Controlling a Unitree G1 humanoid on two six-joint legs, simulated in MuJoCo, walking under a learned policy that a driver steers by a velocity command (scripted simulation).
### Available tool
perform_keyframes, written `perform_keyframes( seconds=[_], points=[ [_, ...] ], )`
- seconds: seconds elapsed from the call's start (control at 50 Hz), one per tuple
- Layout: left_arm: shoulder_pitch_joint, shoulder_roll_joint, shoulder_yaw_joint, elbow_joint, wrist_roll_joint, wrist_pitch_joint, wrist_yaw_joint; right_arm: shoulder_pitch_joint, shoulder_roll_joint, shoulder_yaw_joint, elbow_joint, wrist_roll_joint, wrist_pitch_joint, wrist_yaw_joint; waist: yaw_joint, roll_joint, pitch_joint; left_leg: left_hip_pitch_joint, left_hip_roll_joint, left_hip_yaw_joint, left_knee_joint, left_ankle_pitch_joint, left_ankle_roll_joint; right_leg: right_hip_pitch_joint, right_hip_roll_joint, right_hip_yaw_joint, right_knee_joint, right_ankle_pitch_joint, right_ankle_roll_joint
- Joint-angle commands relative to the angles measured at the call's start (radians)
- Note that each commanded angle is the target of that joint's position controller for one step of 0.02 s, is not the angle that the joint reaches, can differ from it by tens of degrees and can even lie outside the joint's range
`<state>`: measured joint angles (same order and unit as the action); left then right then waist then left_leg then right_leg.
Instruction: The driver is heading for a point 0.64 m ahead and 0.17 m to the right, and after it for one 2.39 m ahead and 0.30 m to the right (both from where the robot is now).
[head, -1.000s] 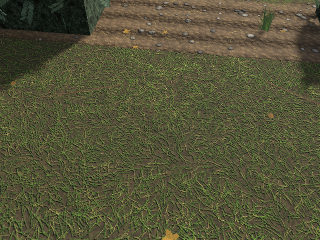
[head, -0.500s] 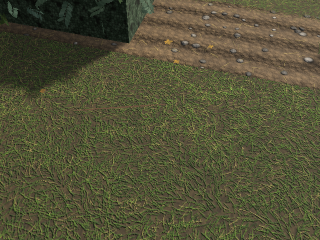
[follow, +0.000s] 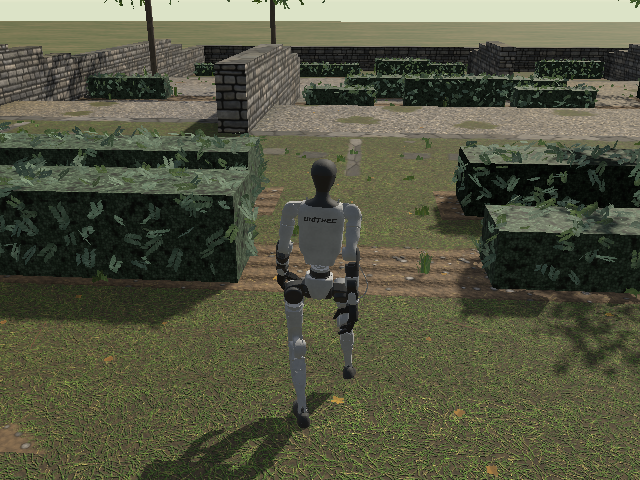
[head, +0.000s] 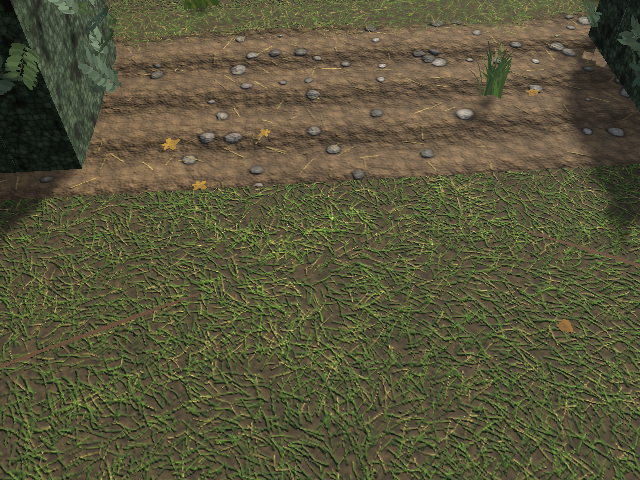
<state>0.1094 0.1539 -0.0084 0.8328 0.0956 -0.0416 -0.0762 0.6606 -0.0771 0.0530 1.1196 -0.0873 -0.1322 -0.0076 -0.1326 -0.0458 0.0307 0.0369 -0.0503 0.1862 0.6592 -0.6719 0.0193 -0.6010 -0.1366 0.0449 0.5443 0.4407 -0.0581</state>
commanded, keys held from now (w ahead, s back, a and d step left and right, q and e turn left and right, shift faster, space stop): w+e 0.64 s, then e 0.16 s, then q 0.20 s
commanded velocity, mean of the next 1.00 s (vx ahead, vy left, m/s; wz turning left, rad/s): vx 0.41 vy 0.00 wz -0.49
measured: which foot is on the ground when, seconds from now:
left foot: down 0.00-0.14, up 0.16-0.48, down 0.50-0.98, up 1.00-1.00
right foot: up 0.00-0.14, down 0.16-0.52, up 0.54-0.94, down 0.96-1.00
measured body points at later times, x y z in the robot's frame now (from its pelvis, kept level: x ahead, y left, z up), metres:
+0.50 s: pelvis +0.36 -0.03 -0.15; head +0.38 -0.03 +0.30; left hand +0.46 +0.23 -0.28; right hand +0.53 -0.34 -0.19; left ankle +0.54 +0.05 -0.87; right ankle +0.23 -0.15 -0.87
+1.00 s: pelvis +0.56 -0.11 -0.14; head +0.58 -0.13 +0.31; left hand +0.86 -0.02 -0.23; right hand +0.46 -0.38 -0.27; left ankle +0.54 +0.06 -0.85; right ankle +0.59 -0.25 -0.87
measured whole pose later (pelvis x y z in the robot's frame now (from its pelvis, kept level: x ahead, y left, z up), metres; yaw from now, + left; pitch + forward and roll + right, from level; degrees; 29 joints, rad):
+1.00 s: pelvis +0.56 -0.11 -0.14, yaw -30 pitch +4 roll +0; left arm 0.02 0.21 0.07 0.74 0.03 -0.03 -0.01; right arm 0.26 -0.26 -0.08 0.90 0.02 -0.07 -0.02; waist -0.06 0.01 0.00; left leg -0.22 0.09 0.09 0.65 -0.46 -0.04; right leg -0.46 0.01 -0.01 0.49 -0.06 -0.04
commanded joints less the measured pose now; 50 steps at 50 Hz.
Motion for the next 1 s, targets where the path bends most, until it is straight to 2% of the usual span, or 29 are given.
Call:
perform_keyframes(
  seconds=[0.02,0.04,0.06,0.08,0.1,0.14,0.16,0.18,0.2,0.24,0.26,0.28,0.3,0.32,0.36,0.4,0.44,0.5,0.52,0.54,0.56,0.6,0.66,0.74,0.88,0.94,0.96,0.98,1.0],
  points=[
    [-0.235,0.031,-0.002,-0.115,0.002,-0.010,-0.011,0.150,-0.099,-0.018,0.007,0.019,0.015,-0.026,-0.063,0.045,0.224,-0.057,0.260,-0.203,-0.146,0.460,0.163,-0.100,-0.016,-0.051,-0.113,-0.048,0.010],
    [-0.245,0.035,-0.004,-0.115,0.005,-0.010,-0.013,0.156,-0.109,-0.022,0.012,0.022,0.023,-0.030,-0.067,0.035,0.232,-0.052,0.261,-0.198,-0.141,0.478,0.155,-0.067,-0.016,-0.058,-0.146,-0.061,0.012],
    [-0.357,0.071,0.025,-0.148,-0.235,-0.003,-0.029,-0.027,-0.227,-0.079,-0.015,0.142,0.051,-0.061,-0.046,0.016,0.337,-0.168,0.286,-0.193,0.035,0.626,0.123,-0.107,0.050,-0.009,-0.076,-0.147,0.015],
    [-0.308,0.068,0.019,-0.139,-0.228,-0.013,-0.032,-0.018,-0.229,-0.073,-0.034,0.138,0.060,-0.060,-0.012,-0.048,0.221,-0.088,0.260,-0.138,0.145,0.807,0.102,-0.051,0.082,-0.076,-0.126,-0.121,0.001],
    [-0.208,0.055,0.019,-0.100,-0.187,-0.015,-0.039,0.011,-0.207,-0.074,-0.021,0.126,0.069,-0.053,0.000,0.010,0.123,-0.120,0.251,-0.114,0.288,0.852,0.091,0.130,0.092,-0.096,-0.150,-0.058,-0.015],
    [0.219,0.148,0.077,0.045,-0.144,0.009,-0.013,-0.067,-0.186,-0.076,-0.033,0.107,0.052,-0.025,0.213,0.005,-0.114,-0.357,0.176,-0.055,0.798,0.830,0.033,0.725,0.106,-0.122,-0.223,0.198,-0.059],
    [0.436,0.228,0.094,0.129,-0.126,0.028,0.013,-0.127,-0.159,-0.081,-0.061,0.094,0.032,-0.015,0.327,-0.157,-0.145,-0.709,0.031,0.008,1.336,-0.034,-0.046,1.038,-0.027,-0.013,-0.174,0.518,-0.158],
    [0.470,0.324,0.090,0.135,-0.083,-0.003,0.038,-0.016,-0.133,-0.065,-0.121,0.121,-0.015,0.014,0.269,-0.328,-0.416,-1.003,0.070,-0.235,1.489,-0.185,-0.045,1.442,-0.218,0.202,0.228,0.981,-0.319],
    [0.449,0.304,0.099,0.110,-0.089,0.000,0.045,-0.109,-0.222,-0.079,-0.210,0.134,-0.044,0.026,0.313,-0.231,-0.560,-1.123,0.104,-0.299,1.436,-0.117,-0.072,1.491,-0.259,0.319,0.185,0.825,-0.429],
    [0.355,0.295,0.106,0.083,-0.094,0.021,0.073,-0.250,-0.184,-0.065,-0.299,0.137,-0.037,0.003,0.246,0.106,-0.496,-1.201,0.184,-0.286,1.265,0.028,-0.069,1.227,-0.257,0.477,-0.043,-0.114,-0.401],
    [0.249,0.300,0.104,0.050,-0.099,0.019,0.082,-0.269,-0.166,-0.071,-0.317,0.119,-0.019,-0.014,0.174,0.169,-0.390,-1.187,0.172,-0.256,1.301,0.068,-0.093,0.976,-0.292,0.595,-0.116,-0.251,-0.415],
    [0.174,0.236,0.084,0.044,-0.108,-0.001,0.080,-0.281,-0.183,-0.087,-0.316,0.117,-0.005,-0.020,0.114,0.195,-0.268,-1.160,0.200,-0.308,1.112,0.205,-0.070,0.732,-0.308,0.579,-0.168,-0.323,-0.370],
    [0.006,0.224,0.073,-0.008,-0.124,-0.013,0.087,-0.352,-0.189,-0.093,-0.347,0.119,0.022,-0.031,0.042,0.137,-0.039,-1.004,0.242,-0.311,0.817,0.249,-0.094,0.322,-0.240,0.449,-0.268,-0.302,-0.283],
    [-0.072,0.241,0.080,-0.045,-0.122,-0.022,0.090,-0.380,-0.188,-0.098,-0.369,0.095,0.025,-0.041,0.017,0.094,0.046,-0.796,0.247,-0.302,0.527,0.302,-0.104,0.072,-0.120,0.321,-0.310,-0.357,-0.232],
    [-0.035,0.261,0.098,-0.058,-0.108,-0.030,0.109,-0.422,-0.205,-0.114,-0.365,0.064,0.002,-0.038,0.047,0.044,-0.039,-0.381,0.141,-0.221,0.167,0.705,-0.106,-0.118,0.088,0.125,-0.256,-0.390,-0.176],
    [0.049,0.271,0.105,-0.022,-0.132,-0.032,0.114,-0.490,-0.207,-0.120,-0.383,0.096,0.005,-0.022,0.073,-0.059,-0.089,-0.312,0.087,-0.229,0.034,0.848,-0.113,0.007,0.055,0.165,-0.265,-0.427,-0.189],
    [0.103,0.239,0.107,-0.003,-0.146,-0.022,0.120,-0.566,-0.248,-0.129,-0.422,0.114,0.025,-0.021,0.086,-0.050,-0.059,-0.376,0.100,-0.266,-0.068,0.749,-0.096,0.163,0.022,0.254,-0.219,-0.561,-0.154],
    [0.184,0.176,0.099,-0.004,-0.129,-0.005,0.110,-0.460,-0.313,-0.162,-0.404,0.092,0.019,-0.005,0.041,-0.006,-0.100,-0.244,0.109,-0.253,-0.086,0.603,-0.015,0.231,0.086,0.264,0.039,-0.665,-0.082],
    [0.241,0.107,0.079,-0.013,-0.110,-0.007,0.102,-0.329,-0.361,-0.177,-0.384,0.083,0.014,0.000,0.013,0.154,-0.198,-0.003,0.252,-0.378,-0.069,0.622,0.037,0.074,0.182,0.150,0.348,-0.835,-0.036],
    [0.354,0.083,0.068,-0.059,-0.143,-0.025,0.093,-0.222,-0.455,-0.198,-0.352,0.070,0.018,0.014,0.058,0.541,-0.351,0.228,0.498,-0.922,-0.270,0.318,0.202,-0.193,0.253,0.081,0.711,-1.065,-0.006],
    [0.302,0.184,0.089,-0.044,-0.147,-0.027,0.092,-0.247,-0.367,-0.179,-0.379,0.080,0.015,0.014,0.030,0.389,-0.302,0.207,0.484,-1.035,-0.352,0.045,0.193,-0.308,0.199,0.138,0.844,-1.008,-0.002],
    [0.117,0.219,0.107,-0.085,-0.130,-0.007,0.100,-0.388,-0.313,-0.156,-0.396,0.076,0.027,0.001,0.043,0.177,-0.112,-0.048,0.409,-0.722,-0.357,0.180,0.134,-0.322,0.120,0.086,0.830,-0.817,-0.005],
    [0.142,0.191,0.118,-0.086,-0.123,0.016,0.091,-0.505,-0.259,-0.147,-0.385,0.070,0.029,-0.002,0.137,0.200,-0.065,-0.280,0.326,-0.457,-0.406,0.496,0.116,-0.139,0.066,0.064,0.686,-0.741,0.007],
    [0.092,0.145,0.112,-0.123,-0.100,0.038,0.098,-0.473,-0.298,-0.170,-0.357,0.084,0.019,-0.018,0.152,0.128,-0.093,-0.219,0.366,-0.282,-0.400,0.987,0.158,-0.143,0.074,0.044,0.499,-0.653,0.042],
    [-0.049,0.105,0.095,-0.160,-0.098,0.031,0.052,-0.426,-0.320,-0.176,-0.301,0.115,0.054,-0.028,0.109,0.166,-0.118,-0.209,0.318,-0.124,-0.344,0.968,0.128,0.119,0.132,-0.047,0.097,-0.479,0.037],
    [0.024,0.140,0.108,-0.111,-0.084,0.005,0.052,-0.437,-0.327,-0.173,-0.269,0.134,0.051,-0.016,0.160,0.155,-0.131,-0.170,0.272,-0.154,-0.200,0.995,0.092,0.299,0.181,-0.092,-0.160,-0.374,-0.012],
    [0.069,0.199,0.124,-0.094,-0.073,-0.004,0.064,-0.403,-0.307,-0.164,-0.254,0.123,0.046,-0.010,0.168,0.121,-0.171,-0.227,0.221,-0.136,-0.094,0.931,0.048,0.456,0.130,-0.050,-0.167,-0.151,-0.038],
    [0.158,0.284,0.137,-0.091,-0.043,-0.007,0.082,-0.383,-0.245,-0.139,-0.272,0.083,0.037,-0.001,0.181,-0.024,-0.299,-0.434,0.153,-0.102,0.145,0.518,-0.023,0.748,-0.104,0.153,-0.038,0.398,-0.123],
    [0.157,0.245,0.117,-0.080,-0.043,-0.002,0.088,-0.271,-0.183,-0.111,-0.259,0.086,0.040,0.008,0.146,-0.177,-0.420,-0.575,0.108,-0.232,0.358,-0.030,-0.069,0.863,-0.299,0.327,-0.031,0.501,-0.299]
  ],
)
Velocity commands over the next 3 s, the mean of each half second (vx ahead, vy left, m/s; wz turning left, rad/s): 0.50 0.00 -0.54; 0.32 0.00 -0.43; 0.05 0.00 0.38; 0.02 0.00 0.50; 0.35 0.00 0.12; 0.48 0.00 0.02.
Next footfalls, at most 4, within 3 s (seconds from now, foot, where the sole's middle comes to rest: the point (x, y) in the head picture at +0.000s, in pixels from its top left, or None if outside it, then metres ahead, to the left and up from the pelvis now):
0.16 right None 0.27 -0.16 -0.90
0.50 left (292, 476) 0.58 0.04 -0.90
0.96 right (424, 439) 0.62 -0.27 -0.90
1.38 left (314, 431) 0.68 -0.02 -0.90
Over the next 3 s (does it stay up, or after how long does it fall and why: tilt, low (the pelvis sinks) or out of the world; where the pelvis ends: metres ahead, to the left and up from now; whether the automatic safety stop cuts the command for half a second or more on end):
stays up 1.03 -0.11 -0.13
